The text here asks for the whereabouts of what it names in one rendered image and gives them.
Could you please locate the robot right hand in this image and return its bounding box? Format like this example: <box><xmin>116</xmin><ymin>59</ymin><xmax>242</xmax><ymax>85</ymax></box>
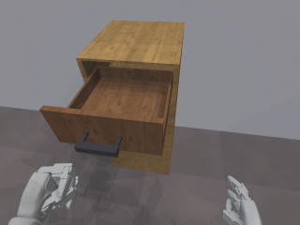
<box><xmin>223</xmin><ymin>175</ymin><xmax>263</xmax><ymax>225</ymax></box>

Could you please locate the robot left hand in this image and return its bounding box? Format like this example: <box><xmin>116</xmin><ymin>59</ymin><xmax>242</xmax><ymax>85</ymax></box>
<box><xmin>17</xmin><ymin>163</ymin><xmax>81</xmax><ymax>223</ymax></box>

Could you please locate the drawer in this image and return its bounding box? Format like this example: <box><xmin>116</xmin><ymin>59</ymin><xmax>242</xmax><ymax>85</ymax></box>
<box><xmin>40</xmin><ymin>66</ymin><xmax>173</xmax><ymax>156</ymax></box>

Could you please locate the handle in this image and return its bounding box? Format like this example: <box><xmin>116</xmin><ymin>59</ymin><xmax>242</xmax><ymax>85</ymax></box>
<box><xmin>74</xmin><ymin>131</ymin><xmax>123</xmax><ymax>158</ymax></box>

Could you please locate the robot left forearm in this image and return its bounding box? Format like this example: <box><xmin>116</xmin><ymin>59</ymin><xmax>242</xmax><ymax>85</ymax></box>
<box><xmin>8</xmin><ymin>216</ymin><xmax>43</xmax><ymax>225</ymax></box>

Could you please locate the cabinet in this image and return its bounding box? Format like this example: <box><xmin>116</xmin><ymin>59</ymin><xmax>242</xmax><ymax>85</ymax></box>
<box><xmin>76</xmin><ymin>20</ymin><xmax>185</xmax><ymax>175</ymax></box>

